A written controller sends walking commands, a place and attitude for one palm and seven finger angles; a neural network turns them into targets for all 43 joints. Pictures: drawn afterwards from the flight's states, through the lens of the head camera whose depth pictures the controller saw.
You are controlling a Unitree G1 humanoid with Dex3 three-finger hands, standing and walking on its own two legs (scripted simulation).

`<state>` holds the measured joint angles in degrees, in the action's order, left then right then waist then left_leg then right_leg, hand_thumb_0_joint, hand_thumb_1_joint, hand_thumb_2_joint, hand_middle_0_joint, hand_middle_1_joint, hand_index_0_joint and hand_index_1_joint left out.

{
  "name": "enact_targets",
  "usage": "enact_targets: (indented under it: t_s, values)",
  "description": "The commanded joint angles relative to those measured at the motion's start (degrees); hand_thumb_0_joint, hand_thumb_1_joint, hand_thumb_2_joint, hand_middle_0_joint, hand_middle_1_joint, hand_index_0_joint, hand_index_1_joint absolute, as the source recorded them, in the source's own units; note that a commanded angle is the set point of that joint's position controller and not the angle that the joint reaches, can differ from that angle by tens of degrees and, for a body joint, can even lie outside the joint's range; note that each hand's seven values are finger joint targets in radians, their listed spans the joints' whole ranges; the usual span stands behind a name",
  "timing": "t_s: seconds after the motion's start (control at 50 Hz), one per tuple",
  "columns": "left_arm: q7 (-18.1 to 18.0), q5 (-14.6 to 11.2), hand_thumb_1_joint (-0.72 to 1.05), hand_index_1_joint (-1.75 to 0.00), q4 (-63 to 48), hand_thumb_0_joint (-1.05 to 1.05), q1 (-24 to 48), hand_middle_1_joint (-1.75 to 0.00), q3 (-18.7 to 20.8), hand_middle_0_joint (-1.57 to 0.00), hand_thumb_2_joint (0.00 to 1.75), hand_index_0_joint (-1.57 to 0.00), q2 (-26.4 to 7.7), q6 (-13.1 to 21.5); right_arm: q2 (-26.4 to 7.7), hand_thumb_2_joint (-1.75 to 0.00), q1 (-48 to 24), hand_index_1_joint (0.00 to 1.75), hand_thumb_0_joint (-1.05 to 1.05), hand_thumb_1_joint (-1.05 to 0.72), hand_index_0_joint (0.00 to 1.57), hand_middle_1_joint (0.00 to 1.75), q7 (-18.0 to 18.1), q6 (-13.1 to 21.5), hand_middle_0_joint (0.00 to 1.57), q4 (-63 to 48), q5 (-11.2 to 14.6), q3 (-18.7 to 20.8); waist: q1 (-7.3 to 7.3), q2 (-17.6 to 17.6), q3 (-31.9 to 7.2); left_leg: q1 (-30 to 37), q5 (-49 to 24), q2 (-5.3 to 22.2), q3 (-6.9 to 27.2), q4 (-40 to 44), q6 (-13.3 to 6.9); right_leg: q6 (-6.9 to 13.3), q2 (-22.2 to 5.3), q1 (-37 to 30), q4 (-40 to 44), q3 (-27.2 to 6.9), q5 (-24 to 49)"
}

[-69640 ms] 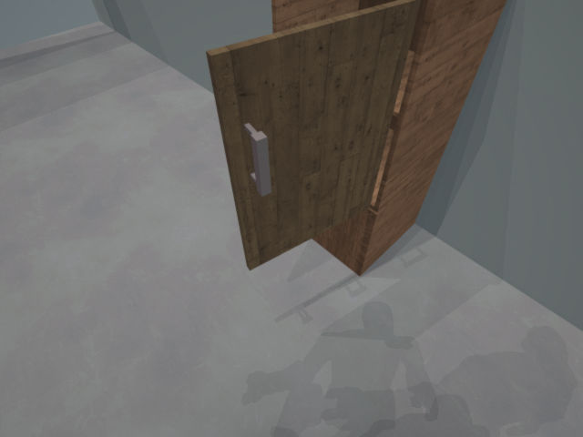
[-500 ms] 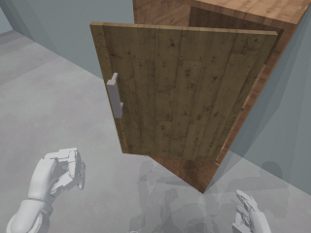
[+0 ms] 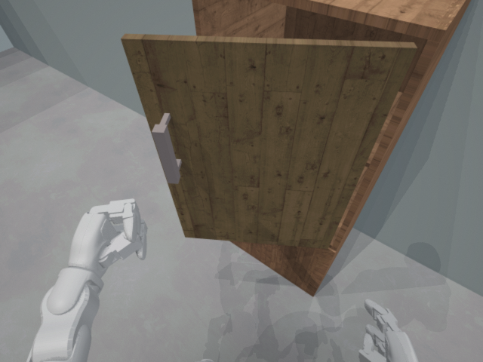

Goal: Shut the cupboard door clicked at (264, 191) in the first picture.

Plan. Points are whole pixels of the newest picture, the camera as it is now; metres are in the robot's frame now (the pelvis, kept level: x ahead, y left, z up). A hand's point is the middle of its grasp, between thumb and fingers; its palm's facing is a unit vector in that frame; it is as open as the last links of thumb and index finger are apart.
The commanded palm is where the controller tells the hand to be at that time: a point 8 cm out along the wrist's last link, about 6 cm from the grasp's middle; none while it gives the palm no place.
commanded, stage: bring the fist close to the handle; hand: left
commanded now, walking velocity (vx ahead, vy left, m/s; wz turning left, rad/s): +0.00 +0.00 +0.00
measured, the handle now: (170, 149) +0.48 +0.17 +0.09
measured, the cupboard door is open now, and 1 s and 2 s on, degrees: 31 31 20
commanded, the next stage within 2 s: push the door shut along its arc in 1.02 s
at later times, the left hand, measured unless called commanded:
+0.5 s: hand (166, 199) +0.35 +0.15 +0.09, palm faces -0.06 -1.00 -0.01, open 3.1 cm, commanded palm +0.34 +0.20 +0.09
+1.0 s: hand (175, 195) +0.36 +0.13 +0.09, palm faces -0.04 -1.00 -0.02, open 3.1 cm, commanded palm +0.34 +0.19 +0.09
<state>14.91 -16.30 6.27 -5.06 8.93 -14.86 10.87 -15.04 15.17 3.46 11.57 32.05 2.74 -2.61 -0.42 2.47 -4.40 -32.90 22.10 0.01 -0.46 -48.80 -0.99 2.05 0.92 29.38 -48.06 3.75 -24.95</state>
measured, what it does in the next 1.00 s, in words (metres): stands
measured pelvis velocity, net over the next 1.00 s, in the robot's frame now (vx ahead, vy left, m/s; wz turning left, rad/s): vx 0.00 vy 0.00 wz -0.02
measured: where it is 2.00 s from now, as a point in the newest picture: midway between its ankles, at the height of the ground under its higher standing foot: outside the picture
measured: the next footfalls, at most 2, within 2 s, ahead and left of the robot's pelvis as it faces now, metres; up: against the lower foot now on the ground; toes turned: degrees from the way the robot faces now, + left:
none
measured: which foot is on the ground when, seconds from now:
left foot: down 0.00-1.00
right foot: down 0.00-1.00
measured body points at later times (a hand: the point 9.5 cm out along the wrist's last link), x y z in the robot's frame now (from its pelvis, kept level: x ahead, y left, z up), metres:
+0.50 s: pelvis +0.01 +0.00 +0.00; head +0.04 -0.01 +0.45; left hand +0.35 +0.20 +0.09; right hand +0.15 -0.24 -0.09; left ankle +0.03 +0.11 -0.70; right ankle +0.00 -0.10 -0.70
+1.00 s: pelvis +0.00 +0.00 +0.00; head +0.03 -0.02 +0.45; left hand +0.36 +0.19 +0.09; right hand +0.12 -0.26 -0.10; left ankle +0.03 +0.11 -0.70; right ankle +0.00 -0.10 -0.70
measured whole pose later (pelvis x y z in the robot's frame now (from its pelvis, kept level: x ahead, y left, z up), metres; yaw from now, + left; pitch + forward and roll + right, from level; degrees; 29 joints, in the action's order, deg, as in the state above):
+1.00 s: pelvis +0.00 +0.00 +0.00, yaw -1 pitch +7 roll +0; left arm 7.1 -11.3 27.8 15.1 7.2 -11.5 16.2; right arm -14.9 16.8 1.4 3.6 35.0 2.6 -0.7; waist -1.7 1.8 -4.2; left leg -32.4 21.0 0.3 -2.0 -46.2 -0.9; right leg 2.2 1.2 30.1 -46.7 2.1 -23.9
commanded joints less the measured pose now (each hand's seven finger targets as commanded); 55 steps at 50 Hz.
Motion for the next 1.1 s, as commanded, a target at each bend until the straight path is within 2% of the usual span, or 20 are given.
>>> enact_targets:
  t_s: [0.0,0.08,0.14,0.22,0.34,0.42,0.52,0.54,0.58,0.62,0.64,0.7,0.74,0.78,0.82,0.86,0.9,0.96,1.06,1.08]
  values:
    - [-1.07,-0.49,0.90,-1.50,-10.59,0.00,12.16,-1.50,4.10,-1.30,0.90,-1.30,-7.82,4.24,-6.65,-0.90,-3.75,0.30,0.00,-0.90,0.20,0.30,0.06,2.31,0.20,-8.94,-0.11,3.10,0.70,-1.67,-11.33,7.53,-11.60,-0.61,1.60,6.88,-0.67,-1.24,-0.85,-4.90,8.38,-3.76,15.81]
    - [-1.83,0.21,0.90,-1.50,-9.24,0.00,14.98,-1.50,3.17,-1.30,0.90,-1.30,-7.31,4.94,-6.72,-0.90,-3.25,0.30,0.00,-0.90,0.20,0.30,-0.23,1.80,0.20,-8.29,-0.07,3.37,0.03,-1.36,-11.32,8.38,-11.80,-0.47,1.52,6.84,-0.67,-1.22,-0.66,-3.88,8.27,-3.53,16.48]
    - [-2.44,0.91,0.90,-1.50,-7.48,0.00,18.35,-1.50,2.08,-1.30,0.90,-1.30,-6.96,4.99,-7.11,-0.90,-2.91,0.30,0.00,-0.90,0.20,0.30,-0.27,1.21,0.20,-7.67,-0.15,3.56,-0.75,-3.92,-10.95,8.13,-11.76,-0.34,1.62,6.67,-0.91,-1.38,-0.58,-3.45,8.33,-3.50,16.56]
    - [-3.63,1.68,0.90,-1.50,-6.48,0.00,23.03,-1.50,1.30,-1.30,0.90,-1.30,-5.81,5.08,-6.83,-0.90,-2.72,0.30,0.00,-0.90,0.20,0.30,-0.40,0.44,0.20,-7.23,-0.20,3.73,-0.52,-1.11,-13.50,10.30,-13.29,-0.31,1.74,7.05,-0.66,-0.98,-0.48,-3.35,7.51,-2.76,18.07]
    - [-4.96,2.57,0.90,-1.50,-0.53,0.00,27.28,-1.50,3.22,-1.30,0.90,-1.30,-7.97,5.41,-7.15,-0.90,-2.21,0.30,0.00,-0.90,0.20,0.30,-0.64,-1.11,0.20,-6.05,-0.33,3.85,-0.56,-3.33,-14.37,9.59,-14.38,-0.21,1.28,6.58,-0.73,-1.09,-0.51,-4.47,7.53,-3.29,20.07]
    - [-5.53,3.13,0.90,-1.50,2.67,0.00,33.81,-1.50,-0.71,-1.30,0.90,-1.30,-3.94,5.39,-6.80,-0.90,-1.88,0.30,0.00,-0.90,0.20,0.30,-0.89,-1.83,0.20,-5.57,-0.18,3.72,-1.73,-2.01,-13.54,10.64,-13.21,0.00,1.70,6.98,-0.49,-0.89,-0.27,-1.81,7.53,-2.55,18.42]
    - [-6.97,4.15,0.90,-1.50,6.66,0.00,40.37,-1.50,-1.03,-1.30,0.90,-1.30,-3.63,5.79,-6.95,-0.90,-1.00,0.30,0.00,-0.90,0.20,0.30,-1.15,-2.71,0.20,-4.87,-0.36,4.00,-1.84,-1.52,-15.67,11.53,-13.98,-0.03,1.89,6.80,-0.35,-0.72,-0.26,-1.37,7.01,-2.44,18.88]
    - [-7.37,4.13,0.90,-1.50,8.72,0.00,39.73,-1.50,0.73,-1.30,0.90,-1.30,-5.30,5.74,-7.26,-0.90,-0.51,0.30,0.00,-0.90,0.20,0.30,-1.13,-2.99,0.20,-4.65,-0.46,4.11,-1.49,-3.71,-15.67,10.69,-14.18,0.03,1.73,6.51,-0.53,-0.82,-0.31,-2.34,7.28,-2.76,19.44]
    - [-7.81,4.53,0.90,-1.50,10.11,0.00,44.40,-1.50,-0.27,-1.30,0.90,-1.30,-4.43,6.24,-7.04,-0.90,-0.38,0.30,0.00,-0.90,0.20,0.30,-1.26,-3.50,0.20,-4.29,-0.47,4.05,-2.37,-3.96,-15.72,10.14,-13.53,-0.06,1.54,6.52,-0.56,-1.06,-0.37,-1.81,7.25,-3.00,19.37]
    - [-8.33,4.85,0.90,-1.50,10.66,0.00,43.02,-1.50,0.65,-1.30,0.90,-1.30,-4.65,7.03,-6.95,-0.90,-0.09,0.30,0.00,-0.90,0.20,0.30,-1.51,-3.76,0.20,-4.52,-0.59,4.38,-1.08,-2.03,-17.77,11.39,-15.37,-0.06,1.41,6.56,-0.35,-0.68,-0.23,-2.70,6.64,-2.81,20.77]
    - [-8.61,4.88,0.90,-1.50,10.96,0.00,40.09,-1.50,2.99,-1.30,0.90,-1.30,-6.89,7.23,-7.23,-0.90,0.27,0.30,0.00,-0.90,0.20,0.30,-1.67,-4.00,0.20,-4.91,-0.73,4.50,0.09,-2.04,-19.18,11.44,-17.03,-0.09,1.27,6.54,-0.37,-0.57,-0.24,-4.64,6.38,-2.89,22.41]
    - [-8.38,4.90,0.90,-1.50,9.91,0.00,37.61,-1.50,0.96,-1.30,0.90,-1.30,-4.18,7.72,-6.66,-0.90,0.18,0.30,0.00,-0.90,0.20,0.30,-2.29,-4.58,0.20,-5.61,-0.59,4.42,0.01,-2.28,-18.48,11.42,-19.06,-0.03,0.62,6.86,-0.38,-0.67,-0.14,-5.37,6.37,-2.81,25.30]
    - [-8.40,4.73,0.90,-1.50,10.40,0.00,35.00,-1.50,2.62,-1.30,0.90,-1.30,-5.90,7.91,-7.13,-0.90,0.48,0.30,0.00,-0.90,0.20,0.30,-2.34,-5.06,0.20,-5.82,-0.54,4.64,0.31,-5.21,-17.33,9.81,-18.26,-0.14,0.43,7.03,-0.66,-0.86,-0.10,-6.59,6.88,-3.10,25.42]
    - [-8.16,4.56,0.90,-1.50,9.24,0.00,36.94,-1.50,0.86,-1.30,0.90,-1.30,-4.05,7.96,-6.79,-0.90,0.00,0.30,0.00,-0.90,0.20,0.30,-2.34,-5.34,0.20,-6.08,-0.33,4.64,-0.57,-4.62,-15.49,9.51,-16.39,-0.23,-0.07,7.34,-0.81,-1.18,-0.20,-5.46,7.67,-3.39,24.58]
    - [-8.28,4.63,0.90,-1.50,8.43,0.00,37.56,-1.50,2.28,-1.30,0.90,-1.30,-5.91,8.44,-7.00,-0.90,0.04,0.30,0.00,-0.90,0.20,0.30,-2.14,-5.63,0.20,-5.83,-0.35,4.82,-0.72,-4.99,-15.64,9.38,-14.92,-0.21,-0.12,7.60,-0.79,-1.20,-0.13,-5.58,8.13,-3.68,22.85]
    - [-8.14,4.79,0.90,-1.50,6.72,0.00,38.98,-1.50,-0.04,-1.30,0.90,-1.30,-4.16,9.04,-6.69,-0.90,-0.57,0.30,0.00,-0.90,0.20,0.30,-1.90,-5.51,0.20,-5.98,-0.24,4.65,-1.33,-2.55,-15.46,10.45,-13.60,-0.22,-0.03,7.81,-0.83,-1.12,-0.17,-4.61,8.34,-3.58,20.93]
    - [-8.20,4.47,0.90,-1.50,7.60,0.00,41.52,-1.50,0.23,-1.30,0.90,-1.30,-4.62,9.43,-6.84,-0.90,-0.52,0.30,0.00,-0.90,0.20,0.30,-1.67,-5.29,0.20,-5.04,-0.27,4.62,-2.03,-3.24,-14.35,10.34,-11.92,-0.24,0.25,7.56,-0.95,-1.20,-0.06,-3.32,8.95,-3.83,19.11]
    - [-7.66,4.09,0.90,-1.50,8.43,0.00,40.90,-1.50,1.86,-1.30,0.90,-1.30,-6.48,9.91,-7.01,-0.90,-0.85,0.30,0.00,-0.90,0.20,0.30,-1.28,-5.20,0.20,-4.85,-0.30,4.65,-1.65,-4.32,-16.11,9.68,-11.30,-0.46,-0.03,7.50,-1.12,-1.47,-0.48,-5.21,9.34,-4.72,18.80]
    - [-6.09,3.58,0.90,-1.50,13.72,0.00,44.02,-1.50,2.15,-1.30,0.90,-1.30,-7.52,9.56,-7.18,-0.90,-1.37,0.30,0.00,-0.90,0.20,0.30,-0.90,-5.30,0.20,-4.26,0.00,4.25,-2.01,-4.61,-12.86,7.47,-7.97,-0.67,0.27,7.64,-1.13,-1.50,-0.87,-3.91,10.63,-5.55,14.45]
    - [-5.83,3.55,0.90,-1.50,13.30,0.00,44.34,-1.50,1.86,-1.30,0.90,-1.30,-7.25,9.68,-7.06,-0.90,-1.55,0.30,0.00,-0.90,0.20,0.30,-0.92,-5.33,0.20,-4.42,0.03,4.23,-1.68,-2.74,-14.23,8.19,-8.52,-0.66,0.29,7.69,-1.01,-1.30,-0.86,-4.18,10.20,-5.32,14.96]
